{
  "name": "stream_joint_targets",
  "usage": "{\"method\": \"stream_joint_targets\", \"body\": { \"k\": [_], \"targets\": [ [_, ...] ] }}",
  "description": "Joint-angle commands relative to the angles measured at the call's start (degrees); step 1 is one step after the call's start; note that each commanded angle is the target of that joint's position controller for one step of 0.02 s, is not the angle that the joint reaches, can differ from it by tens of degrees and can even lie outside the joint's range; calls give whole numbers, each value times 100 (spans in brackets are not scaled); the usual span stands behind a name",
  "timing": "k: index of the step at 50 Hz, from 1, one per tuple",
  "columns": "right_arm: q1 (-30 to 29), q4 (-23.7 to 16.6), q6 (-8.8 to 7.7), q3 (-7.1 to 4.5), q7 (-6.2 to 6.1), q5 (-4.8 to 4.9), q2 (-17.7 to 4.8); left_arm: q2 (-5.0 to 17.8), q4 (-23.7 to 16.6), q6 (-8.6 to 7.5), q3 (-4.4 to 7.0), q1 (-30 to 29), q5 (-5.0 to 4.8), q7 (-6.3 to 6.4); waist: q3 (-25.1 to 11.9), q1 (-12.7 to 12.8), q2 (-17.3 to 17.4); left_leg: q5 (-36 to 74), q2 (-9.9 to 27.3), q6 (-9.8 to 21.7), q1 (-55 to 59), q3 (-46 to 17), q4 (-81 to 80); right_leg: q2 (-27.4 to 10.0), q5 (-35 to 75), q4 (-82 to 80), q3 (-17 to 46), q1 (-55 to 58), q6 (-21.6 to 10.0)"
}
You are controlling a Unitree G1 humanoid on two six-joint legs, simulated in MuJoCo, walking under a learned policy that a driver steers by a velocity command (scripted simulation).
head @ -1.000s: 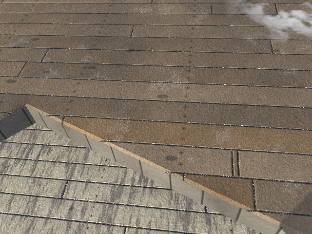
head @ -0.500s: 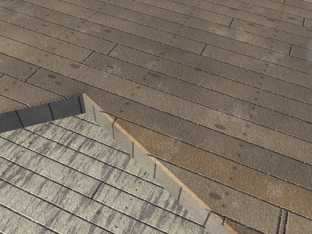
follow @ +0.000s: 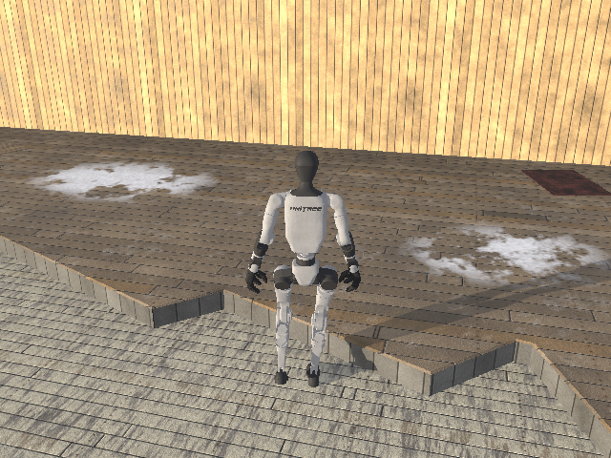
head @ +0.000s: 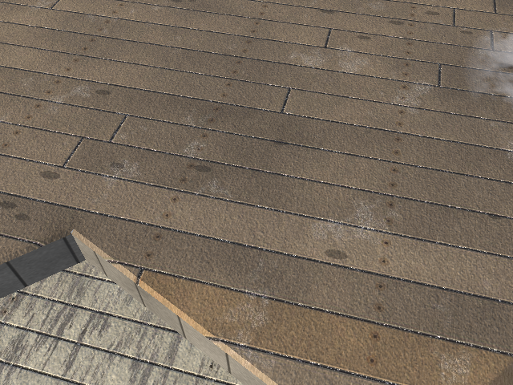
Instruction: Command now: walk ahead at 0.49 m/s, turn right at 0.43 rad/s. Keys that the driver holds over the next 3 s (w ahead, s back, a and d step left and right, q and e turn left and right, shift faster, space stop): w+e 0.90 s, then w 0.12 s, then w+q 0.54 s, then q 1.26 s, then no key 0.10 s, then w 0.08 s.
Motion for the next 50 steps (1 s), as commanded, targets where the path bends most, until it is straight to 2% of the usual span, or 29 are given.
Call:
{"method": "stream_joint_targets", "body": {
  "k": [1,6,10,13,15,16,17,18,19,20,21,23,25,28,31,32,35,36,38,40,41,42,43,44,45,46,47,48,50],
  "targets": [
    [421,-286,109,-81,-7,-70,-457,739,-190,-156,167,204,-38,47,-304,-213,-139,136,323,-265,-406,-122,-324,-1605,1456,-1388,1848,165,-951],
    [-705,-739,190,-15,0,1,-336,826,-232,-92,218,488,-18,52,-207,135,-356,1047,257,-597,-730,180,-1977,-1222,1416,-1290,1645,188,-627],
    [-1269,-1005,149,26,-34,82,-350,857,-310,-34,250,681,41,81,-433,389,-496,1393,4,-596,-601,198,-2806,-1194,2365,-799,1794,702,-373],
    [-881,-1019,105,55,-122,168,-338,726,-456,1,235,497,161,86,-747,212,-746,854,-255,-436,224,199,-3039,-1271,3078,-170,2032,670,-352],
    [-3,-839,14,-38,-183,113,-527,854,-578,-41,269,118,83,88,-958,-366,-535,973,-394,-295,1240,185,-4097,-1034,3560,824,2092,616,-183],
    [696,-701,-76,-144,-242,27,-808,716,-667,-107,239,-7,-27,53,-1295,-713,-105,1203,69,-142,2382,-184,-4626,-663,2798,2009,1848,79,23],
    [1224,-765,-70,-248,-349,-85,-1282,7,-901,-166,31,33,-144,86,-1651,-736,921,2123,1959,131,3455,-1968,-4870,-127,-423,3881,1019,-1142,244],
    [854,-763,80,-367,-331,-48,-1631,132,-1027,-99,52,717,-116,112,-1897,-90,1449,1680,2661,933,3543,-3673,-5095,87,-2255,4928,618,-2263,341],
    [471,-956,142,-311,-273,-49,-1067,418,-803,36,85,654,132,156,-1368,-82,352,-276,2510,1200,2944,-3501,-5053,-423,-2055,5996,644,-2754,343],
    [281,-986,141,-184,-210,7,-558,408,-891,74,97,175,263,101,-775,-190,-66,-1269,2051,1111,2358,-2742,-5237,-534,-1735,6606,546,-3118,340],
    [209,-929,119,-127,-178,9,-417,230,-1065,102,69,-49,278,47,-420,-80,116,-1254,1743,903,1918,-2143,-5368,-629,-1552,7043,465,-3431,345],
    [590,-616,11,-96,-180,1,-267,-75,-1395,198,-38,-385,216,-32,-137,-26,434,-820,1438,675,1464,-1338,-5462,-751,-1322,7710,546,-3969,353],
    [1283,-215,-94,-110,-106,-31,-188,-539,-1852,271,-200,-966,138,110,-282,-133,455,-730,1684,825,1741,-1243,-5473,-592,-1636,9663,555,-5184,204],
    [1494,137,-193,-107,-23,-15,-187,-768,-2441,336,-347,-1733,121,310,-77,6,343,-1044,1910,684,1822,-894,-5813,-584,-1907,10933,743,-6499,60],
    [1426,427,-177,-36,8,37,-45,-938,-2916,366,-513,-2258,138,271,275,298,-121,-1051,1319,263,968,152,-6081,-702,-1571,9651,510,-6283,57],
    [1460,458,-173,-55,-52,39,-159,-968,-3127,379,-544,-2569,141,212,340,249,123,-1101,1318,309,781,213,-6403,-793,-1474,8990,323,-6082,137],
    [1448,418,-104,-109,-356,191,-469,-882,-3295,403,-562,-2486,121,23,30,275,409,905,1249,610,1249,816,-7063,-1198,-1582,6985,-186,-4800,146],
    [1588,343,-55,-99,-354,236,-396,-837,-3117,389,-557,-2414,104,-27,-221,6,38,2068,1149,701,1580,1186,-7077,-1104,-1868,6205,-667,-4098,31],
    [1657,223,20,-189,-351,218,-775,-826,-2929,427,-507,-1946,53,22,-909,216,457,7466,1320,775,2190,1579,-5978,-592,-2334,5216,-1275,-2589,-193],
    [1533,30,148,-426,-295,230,-1315,-450,-2524,425,-325,-664,11,16,-2005,645,1249,10177,1708,640,3268,1496,-3742,-7,-2674,4265,-1038,-1562,-417],
    [1321,-183,122,-481,-173,301,-1385,-69,-2406,352,-176,25,41,17,-2559,994,1419,9444,1654,426,2835,1543,-2246,39,-2296,3249,-200,-254,-616],
    [995,-850,4,-422,18,281,-1030,595,-2317,300,53,222,11,81,-2563,1051,86,5560,915,32,122,1295,208,-1027,-3746,1696,2984,1148,-1089],
    [416,-1339,-154,-504,254,54,-827,1310,-2362,363,391,-87,-25,127,-2741,845,-1217,593,-252,-219,-1592,212,2289,-1819,-3352,-484,6068,1491,-1128],
    [489,-1510,-181,-426,286,-40,-318,1168,-2230,350,399,-346,22,115,-2447,478,-696,803,21,-149,-2317,-632,3581,-2208,-2648,-720,5882,1368,-1002],
    [401,-1535,-131,-331,178,56,-104,784,-1894,239,283,-292,60,81,-1610,283,-170,914,136,-118,-2544,-343,3884,-2113,-2346,-463,5191,515,-949],
    [332,-1615,-92,-242,14,89,176,463,-1583,106,205,-308,135,82,-634,12,-8,757,263,-47,-2800,-187,4034,-1881,-1601,-156,4271,-390,-803],
    [400,-1623,2,-162,-111,48,342,180,-1288,-1,125,-401,155,75,-204,-307,-67,635,361,35,-2845,-213,3916,-1536,-753,37,3245,-988,-594],
    [671,-1665,148,-67,-197,-33,493,-48,-1172,-84,60,-473,139,24,-175,-620,-218,643,441,56,-2639,-302,3634,-1378,124,235,2493,-1362,-414],
    [704,-1630,338,-61,-197,-39,281,-70,-980,-177,10,-365,63,-18,-65,-745,-326,284,435,-54,-2417,-245,2210,-1029,-37,-11,1692,-1570,-332]
  ]
}}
